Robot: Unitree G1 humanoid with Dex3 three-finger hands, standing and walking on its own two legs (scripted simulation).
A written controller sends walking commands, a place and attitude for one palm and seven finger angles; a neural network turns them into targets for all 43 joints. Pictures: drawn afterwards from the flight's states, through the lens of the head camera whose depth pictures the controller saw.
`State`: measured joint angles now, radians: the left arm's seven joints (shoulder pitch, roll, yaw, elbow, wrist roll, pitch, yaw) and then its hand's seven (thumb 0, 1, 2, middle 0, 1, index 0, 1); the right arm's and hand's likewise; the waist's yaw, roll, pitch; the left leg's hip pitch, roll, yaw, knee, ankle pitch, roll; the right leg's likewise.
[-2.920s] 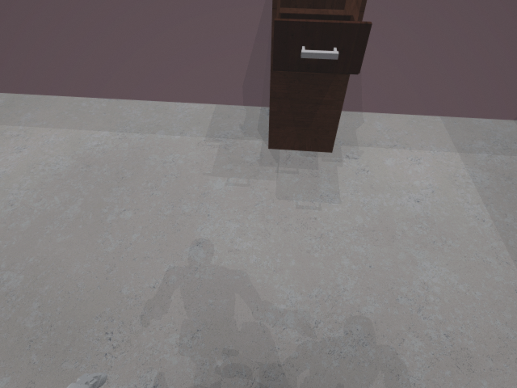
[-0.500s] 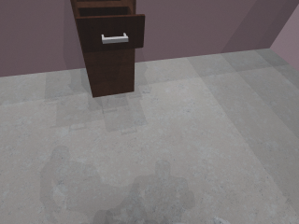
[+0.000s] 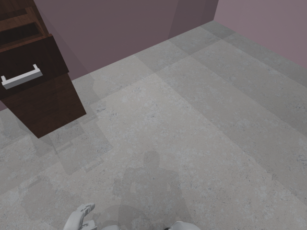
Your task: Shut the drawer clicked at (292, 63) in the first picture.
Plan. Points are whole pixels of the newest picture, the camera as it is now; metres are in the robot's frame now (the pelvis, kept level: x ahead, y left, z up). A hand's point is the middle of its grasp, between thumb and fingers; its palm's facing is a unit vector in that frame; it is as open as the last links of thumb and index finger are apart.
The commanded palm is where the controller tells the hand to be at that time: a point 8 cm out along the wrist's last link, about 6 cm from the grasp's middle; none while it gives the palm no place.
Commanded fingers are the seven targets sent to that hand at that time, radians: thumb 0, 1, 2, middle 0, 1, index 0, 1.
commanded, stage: walk to a spot facing it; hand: left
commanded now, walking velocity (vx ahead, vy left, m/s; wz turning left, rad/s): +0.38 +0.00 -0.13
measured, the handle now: (21, 75) +0.65 +0.50 -0.01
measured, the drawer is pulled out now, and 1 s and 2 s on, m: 0.29 0.29 0.29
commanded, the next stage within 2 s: turn to face it in 0.52 s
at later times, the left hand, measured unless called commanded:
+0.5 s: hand (73, 216) +0.19 +0.24 -0.17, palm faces -0.04 -0.99 -0.14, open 7.3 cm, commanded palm none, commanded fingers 0.00 0.90 0.90 -0.20 -0.30 -0.20 -0.30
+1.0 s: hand (110, 137) +0.45 +0.16 -0.15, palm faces -0.12 -0.98 -0.18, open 7.3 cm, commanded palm none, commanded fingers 0.00 0.90 0.90 -0.20 -0.30 -0.20 -0.30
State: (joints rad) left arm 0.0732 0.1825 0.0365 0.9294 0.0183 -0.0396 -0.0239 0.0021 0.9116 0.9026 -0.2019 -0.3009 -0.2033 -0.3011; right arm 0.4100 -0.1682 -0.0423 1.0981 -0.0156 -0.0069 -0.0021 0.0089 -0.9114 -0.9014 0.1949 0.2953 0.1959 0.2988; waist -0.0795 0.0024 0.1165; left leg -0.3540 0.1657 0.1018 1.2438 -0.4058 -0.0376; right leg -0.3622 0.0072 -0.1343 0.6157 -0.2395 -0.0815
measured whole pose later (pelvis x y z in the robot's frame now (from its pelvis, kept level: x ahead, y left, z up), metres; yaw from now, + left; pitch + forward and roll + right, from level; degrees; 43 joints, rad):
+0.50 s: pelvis +0.20 +0.06 +0.02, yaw -8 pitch -2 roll -1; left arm 0.35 0.20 0.07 1.09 0.03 0.01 -0.02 0.01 0.91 0.90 -0.20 -0.30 -0.20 -0.30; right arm 0.21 -0.15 -0.03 0.97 -0.02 -0.08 -0.01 0.00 -0.91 -0.90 0.19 0.30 0.20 0.30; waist 0.04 -0.05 0.04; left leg -0.20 0.07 0.24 0.49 -0.26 0.05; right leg -0.46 -0.05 -0.04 1.18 -0.32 0.00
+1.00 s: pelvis +0.30 +0.02 +0.01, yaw -5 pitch -1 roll +0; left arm 0.08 0.12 0.03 0.97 0.03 0.00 0.03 0.00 0.91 0.90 -0.20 -0.30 -0.20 -0.30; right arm 0.34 -0.12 -0.05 1.08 -0.01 0.06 0.00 0.01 -0.91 -0.90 0.19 0.30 0.20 0.30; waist -0.07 0.02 0.06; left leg -0.40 0.09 0.10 1.08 -0.50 -0.05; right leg -0.31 -0.11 -0.24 0.55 -0.21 -0.02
